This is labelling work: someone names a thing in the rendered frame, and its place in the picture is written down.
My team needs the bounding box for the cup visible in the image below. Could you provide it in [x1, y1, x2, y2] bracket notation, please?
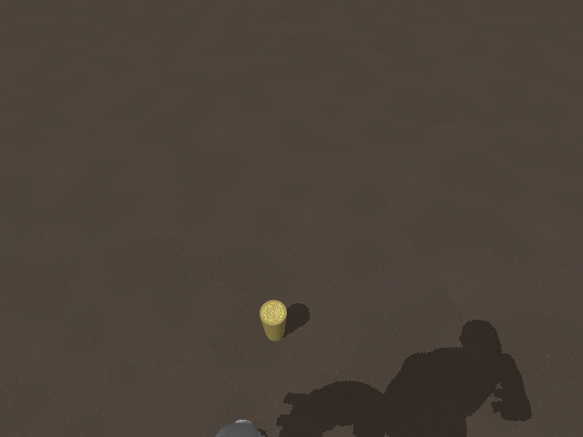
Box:
[260, 300, 287, 341]

